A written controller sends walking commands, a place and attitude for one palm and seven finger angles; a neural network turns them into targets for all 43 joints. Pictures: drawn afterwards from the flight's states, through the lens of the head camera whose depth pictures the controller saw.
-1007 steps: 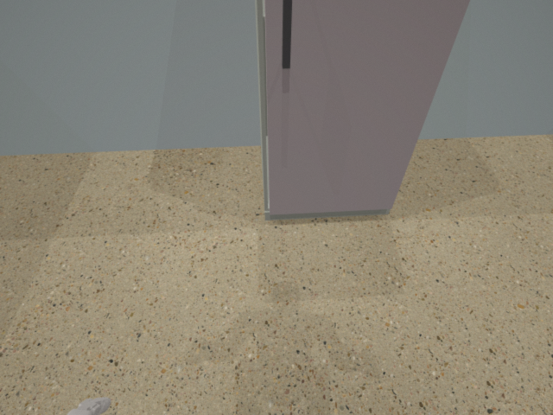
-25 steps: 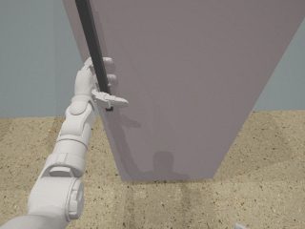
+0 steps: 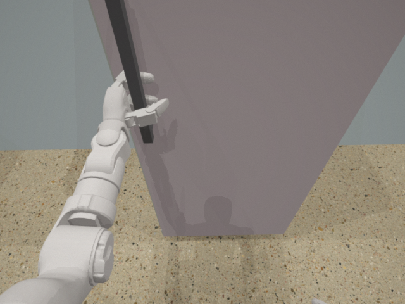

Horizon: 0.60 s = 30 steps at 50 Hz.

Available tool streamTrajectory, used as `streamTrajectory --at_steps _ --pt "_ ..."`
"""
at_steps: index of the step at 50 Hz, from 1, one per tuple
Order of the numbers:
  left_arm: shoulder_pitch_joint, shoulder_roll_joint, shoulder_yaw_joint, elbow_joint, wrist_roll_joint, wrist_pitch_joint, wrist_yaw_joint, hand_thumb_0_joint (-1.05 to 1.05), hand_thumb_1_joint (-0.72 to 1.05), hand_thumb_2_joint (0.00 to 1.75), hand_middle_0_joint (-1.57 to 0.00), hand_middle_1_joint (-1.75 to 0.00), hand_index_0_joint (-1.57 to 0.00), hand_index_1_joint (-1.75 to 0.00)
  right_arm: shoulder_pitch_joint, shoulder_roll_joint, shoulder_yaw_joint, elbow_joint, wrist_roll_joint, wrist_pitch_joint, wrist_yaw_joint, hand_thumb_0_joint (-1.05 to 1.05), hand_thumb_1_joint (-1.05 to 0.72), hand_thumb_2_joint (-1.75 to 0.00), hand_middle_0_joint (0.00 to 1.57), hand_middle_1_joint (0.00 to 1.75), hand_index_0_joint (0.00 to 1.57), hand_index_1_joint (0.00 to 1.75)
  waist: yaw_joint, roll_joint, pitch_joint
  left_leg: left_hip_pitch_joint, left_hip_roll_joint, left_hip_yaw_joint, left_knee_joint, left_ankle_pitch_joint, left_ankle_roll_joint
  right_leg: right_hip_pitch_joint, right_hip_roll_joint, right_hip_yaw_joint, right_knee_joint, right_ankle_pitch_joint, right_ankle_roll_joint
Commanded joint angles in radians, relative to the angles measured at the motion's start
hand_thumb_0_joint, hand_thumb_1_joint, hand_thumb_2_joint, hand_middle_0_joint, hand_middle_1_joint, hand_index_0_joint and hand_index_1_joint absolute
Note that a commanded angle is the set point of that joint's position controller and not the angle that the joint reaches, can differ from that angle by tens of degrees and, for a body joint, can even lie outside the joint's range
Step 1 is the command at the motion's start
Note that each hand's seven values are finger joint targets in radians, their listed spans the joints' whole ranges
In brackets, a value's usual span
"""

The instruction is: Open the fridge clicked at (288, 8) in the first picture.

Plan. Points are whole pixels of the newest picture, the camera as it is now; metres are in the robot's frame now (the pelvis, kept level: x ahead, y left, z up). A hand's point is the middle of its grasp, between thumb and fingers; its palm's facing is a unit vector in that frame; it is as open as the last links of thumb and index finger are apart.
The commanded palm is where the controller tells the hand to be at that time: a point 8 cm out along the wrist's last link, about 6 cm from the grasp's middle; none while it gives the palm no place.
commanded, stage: grip the handle and tug to test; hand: left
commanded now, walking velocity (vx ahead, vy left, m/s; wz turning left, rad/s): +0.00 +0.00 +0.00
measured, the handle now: (135, 71) +0.50 +0.15 +0.22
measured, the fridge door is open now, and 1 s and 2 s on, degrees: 0 3 24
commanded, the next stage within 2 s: pull the door a little, standing still in 0.90 s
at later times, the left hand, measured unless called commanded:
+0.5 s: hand (149, 107) +0.45 +0.12 +0.17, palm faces +0.07 -1.00 +0.00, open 5.4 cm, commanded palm +0.41 +0.16 +0.17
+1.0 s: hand (148, 118) +0.42 +0.12 +0.17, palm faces +0.03 -1.00 +0.01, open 5.7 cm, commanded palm +0.38 +0.17 +0.17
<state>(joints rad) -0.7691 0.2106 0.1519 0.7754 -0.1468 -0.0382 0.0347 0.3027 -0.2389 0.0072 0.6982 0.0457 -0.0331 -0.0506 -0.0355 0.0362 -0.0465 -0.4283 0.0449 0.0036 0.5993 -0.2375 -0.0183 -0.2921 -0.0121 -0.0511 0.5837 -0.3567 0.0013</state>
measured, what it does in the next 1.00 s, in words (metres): shifts its weight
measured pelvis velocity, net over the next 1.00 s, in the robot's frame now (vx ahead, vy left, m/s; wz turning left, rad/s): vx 0.06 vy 0.00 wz -0.04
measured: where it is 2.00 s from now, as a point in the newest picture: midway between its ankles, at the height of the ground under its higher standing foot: outside the picture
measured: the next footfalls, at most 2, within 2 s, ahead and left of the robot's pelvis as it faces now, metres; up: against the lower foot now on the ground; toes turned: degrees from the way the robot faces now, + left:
none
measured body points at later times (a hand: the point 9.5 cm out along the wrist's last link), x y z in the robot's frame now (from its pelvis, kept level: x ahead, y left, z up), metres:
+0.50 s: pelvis +0.01 +0.00 +0.00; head +0.02 -0.01 +0.45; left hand +0.44 +0.17 +0.17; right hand +0.10 -0.26 -0.12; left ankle +0.04 +0.13 -0.73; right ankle -0.04 -0.12 -0.73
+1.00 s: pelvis +0.06 +0.00 +0.01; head +0.05 -0.02 +0.46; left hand +0.41 +0.17 +0.17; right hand +0.20 -0.25 -0.09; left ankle +0.04 +0.13 -0.73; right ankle -0.03 -0.12 -0.72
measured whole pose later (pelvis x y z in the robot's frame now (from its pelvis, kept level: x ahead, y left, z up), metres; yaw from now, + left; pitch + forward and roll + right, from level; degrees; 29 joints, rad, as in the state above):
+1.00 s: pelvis +0.06 +0.00 +0.01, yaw -2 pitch +3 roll +0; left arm -0.25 0.15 0.14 0.07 -0.18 0.18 0.02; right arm 0.24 -0.23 0.00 0.59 0.04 0.00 -0.03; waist -0.01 0.04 -0.08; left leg -0.25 0.06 0.05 0.50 -0.28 -0.03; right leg -0.15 -0.01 -0.02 0.50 -0.35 0.00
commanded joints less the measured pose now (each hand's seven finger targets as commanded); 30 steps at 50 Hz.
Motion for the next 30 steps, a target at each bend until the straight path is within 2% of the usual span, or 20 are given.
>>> streamTrajectory --at_steps 1,2,3,5,6,7,9,10,12,13,14,16,18,21,22,23,25,27,28,30 --pt "-0.548 0.049 -0.056 -0.226 0.006 -0.067 -0.026 0.0 0.76 0.84 -0.44 -1.38 -0.44 -1.38 -0.016 -0.126 -0.042 -0.113 0.003 -0.05 -0.009 0.0 -0.9 -0.9 0.2 0.3 0.2 0.3 -0.051 -0.023 -0.291 0.318 -0.037 -0.015 -0.037 0.155 0.048 -0.115 0.047 -0.003 -0.098 0.27 -0.014" --pt "-0.563 0.041 -0.062 -0.231 0.006 -0.069 -0.026 0.0 0.81 0.86 -0.44 -1.39 -0.44 -1.39 -0.011 -0.126 -0.043 -0.111 0.001 -0.053 -0.007 0.0 -0.9 -0.9 0.2 0.3 0.2 0.3 -0.051 -0.02 -0.299 0.322 -0.037 -0.017 -0.036 0.162 0.047 -0.115 0.048 -0.005 -0.094 0.275 -0.015" --pt "-0.539 0.059 -0.046 -0.206 0.005 -0.068 -0.024 0.0 0.85 0.88 -0.44 -1.39 -0.44 -1.39 -0.003 -0.13 -0.045 -0.109 -0.001 -0.052 -0.009 0.0 -0.9 -0.9 0.2 0.3 0.2 0.3 -0.049 -0.064 -0.296 0.305 -0.037 -0.017 -0.034 0.161 0.051 -0.097 0.047 -0.006 -0.099 0.278 -0.012" --pt "-0.54 0.102 -0.012 -0.212 0.007 -0.07 -0.026 0.0 0.9 0.9 -0.45 -1.4 -0.45 -1.4 -0.009 -0.132 -0.044 -0.109 0.0 -0.049 -0.01 0.0 -0.9 -0.9 0.2 0.3 0.2 0.3 -0.041 -0.053 -0.312 0.302 -0.039 -0.01 -0.034 0.169 0.053 -0.088 0.046 0.001 -0.094 0.301 -0.012" --pt "-0.556 0.077 -0.034 -0.221 0.006 -0.071 -0.03 0.0 0.9 0.9 -0.45 -1.4 -0.45 -1.4 -0.01 -0.128 -0.042 -0.112 0.001 -0.05 -0.008 0.0 -0.9 -0.9 0.2 0.3 0.2 0.3 -0.046 -0.031 -0.316 0.306 -0.04 -0.008 -0.034 0.169 0.051 -0.092 0.046 0.0 -0.093 0.3 -0.012" --pt "-0.56 0.073 -0.036 -0.217 0.006 -0.071 -0.031 0.0 0.9 0.9 -0.45 -1.4 -0.45 -1.4 -0.007 -0.128 -0.043 -0.109 0.001 -0.05 -0.007 0.0 -0.9 -0.9 0.2 0.3 0.2 0.3 -0.047 -0.039 -0.308 0.309 -0.038 -0.014 -0.032 0.174 0.05 -0.098 0.048 -0.004 -0.09 0.299 -0.014" --pt "-0.524 0.087 -0.021 -0.224 0.003 -0.076 -0.031 0.0 0.9 0.9 -0.45 -1.4 -0.45 -1.4 -0.01 -0.13 -0.045 -0.114 0.001 -0.05 -0.006 0.0 -0.9 -0.9 0.2 0.3 0.2 0.3 -0.038 -0.044 -0.324 0.309 -0.039 -0.011 -0.03 0.186 0.051 -0.081 0.048 -0.001 -0.089 0.314 -0.014" --pt "-0.52 0.069 -0.034 -0.231 0.001 -0.075 -0.033 0.0 0.9 0.9 -0.45 -1.4 -0.45 -1.4 -0.015 -0.127 -0.044 -0.119 0.002 -0.051 -0.004 0.0 -0.9 -0.9 0.2 0.3 0.2 0.3 -0.037 -0.034 -0.319 0.309 -0.04 -0.009 -0.032 0.179 0.05 -0.084 0.048 -0.003 -0.09 0.308 -0.013" --pt "-0.521 0.094 -0.012 -0.243 0.003 -0.078 -0.03 0.0 0.9 0.9 -0.45 -1.4 -0.45 -1.4 -0.01 -0.129 -0.046 -0.115 0.001 -0.051 -0.005 0.0 -0.9 -0.9 0.2 0.3 0.2 0.3 -0.034 -0.03 -0.333 0.322 -0.037 -0.01 -0.029 0.198 0.05 -0.081 0.05 -0.003 -0.086 0.323 -0.016" --pt "-0.492 0.082 -0.024 -0.236 0.004 -0.076 -0.031 0.0 0.9 0.9 -0.45 -1.4 -0.45 -1.4 -0.007 -0.13 -0.045 -0.119 -0.002 -0.049 -0.004 0.0 -0.9 -0.9 0.2 0.3 0.2 0.3 -0.032 -0.035 -0.321 0.308 -0.039 -0.009 -0.03 0.199 0.051 -0.066 0.047 -0.005 -0.089 0.322 -0.015" --pt "-0.508 0.074 -0.032 -0.247 0.001 -0.076 -0.032 0.0 0.9 0.9 -0.45 -1.4 -0.45 -1.4 -0.014 -0.129 -0.044 -0.119 0.003 -0.049 -0.003 0.0 -0.9 -0.9 0.2 0.3 0.2 0.3 -0.039 -0.046 -0.31 0.309 -0.036 -0.008 -0.031 0.198 0.051 -0.078 0.05 -0.004 -0.088 0.328 -0.013" --pt "-0.479 0.059 -0.037 -0.266 0.0 -0.075 -0.035 0.0 0.9 0.9 -0.45 -1.4 -0.45 -1.4 -0.019 -0.126 -0.046 -0.126 0.002 -0.051 -0.001 0.0 -0.9 -0.9 0.2 0.3 0.2 0.3 -0.028 -0.02 -0.326 0.322 -0.038 -0.006 -0.031 0.211 0.049 -0.073 0.05 -0.005 -0.084 0.337 -0.016" --pt "-0.466 0.081 -0.022 -0.264 -0.001 -0.072 -0.032 0.0 0.9 0.9 -0.45 -1.4 -0.45 -1.4 -0.014 -0.132 -0.047 -0.126 0.001 -0.048 -0.003 0.0 -0.9 -0.9 0.2 0.3 0.2 0.3 -0.03 -0.071 -0.315 0.307 -0.037 -0.007 -0.03 0.214 0.053 -0.052 0.05 -0.006 -0.088 0.344 -0.014" --pt "-0.472 0.045 -0.051 -0.314 -0.001 -0.067 -0.035 0.0 0.9 0.9 -0.45 -1.4 -0.45 -1.4 -0.027 -0.124 -0.047 -0.132 0.004 -0.05 -0.001 0.0 -0.9 -0.9 0.2 0.3 0.2 0.3 -0.027 -0.005 -0.331 0.337 -0.039 -0.002 -0.029 0.232 0.05 -0.066 0.05 -0.005 -0.083 0.362 -0.016" --pt "-0.461 0.063 -0.032 -0.318 -0.001 -0.064 -0.032 0.0 0.9 0.9 -0.45 -1.4 -0.45 -1.4 -0.022 -0.125 -0.048 -0.13 0.002 -0.051 0.0 0.0 -0.9 -0.9 0.2 0.3 0.2 0.3 -0.022 -0.007 -0.339 0.344 -0.038 -0.006 -0.028 0.244 0.048 -0.063 0.051 -0.007 -0.081 0.368 -0.018" --pt "-0.438 0.067 -0.031 -0.321 0.0 -0.064 -0.029 0.0 0.9 0.9 -0.45 -1.4 -0.45 -1.4 -0.019 -0.129 -0.048 -0.133 -0.001 -0.049 0.0 0.0 -0.9 -0.9 0.2 0.3 0.2 0.3 -0.02 -0.042 -0.338 0.332 -0.038 -0.008 -0.029 0.258 0.051 -0.036 0.05 -0.01 -0.082 0.379 -0.017" --pt "-0.396 0.082 -0.006 -0.364 -0.006 -0.062 -0.032 0.0 0.9 0.9 -0.45 -1.4 -0.45 -1.4 -0.032 -0.127 -0.051 -0.141 0.0 -0.05 0.002 0.0 -0.9 -0.9 0.2 0.3 0.2 0.3 -0.005 -0.036 -0.364 0.346 -0.039 0.001 -0.027 0.283 0.052 -0.021 0.051 -0.005 -0.078 0.42 -0.016" --pt "-0.331 0.071 -0.007 -0.41 -0.011 -0.054 -0.041 0.0 0.9 0.9 -0.45 -1.4 -0.45 -1.4 -0.043 -0.123 -0.05 -0.153 0.0 -0.051 0.005 0.0 -0.9 -0.9 0.2 0.3 0.2 0.3 0.009 -0.029 -0.376 0.347 -0.04 0.01 -0.028 0.317 0.052 0.01 0.05 -0.006 -0.072 0.467 -0.017" --pt "-0.279 0.076 -0.001 -0.41 -0.014 -0.047 -0.042 0.0 0.9 0.9 -0.45 -1.4 -0.45 -1.4 -0.045 -0.128 -0.05 -0.161 -0.002 -0.048 0.005 0.0 -0.9 -0.9 0.2 0.3 0.2 0.3 0.017 -0.066 -0.375 0.332 -0.042 0.013 -0.028 0.33 0.056 0.041 0.049 -0.009 -0.072 0.487 -0.015" --pt "-0.269 0.086 0.006 -0.465 -0.02 -0.036 -0.049 0.0 0.9 0.9 -0.45 -1.4 -0.45 -1.4 -0.06 -0.125 -0.048 -0.17 0.002 -0.045 0.005 0.0 -0.9 -0.9 0.2 0.3 0.2 0.3 0.018 -0.056 -0.367 0.336 -0.041 0.02 -0.033 0.343 0.056 0.049 0.05 -0.006 -0.073 0.518 -0.013"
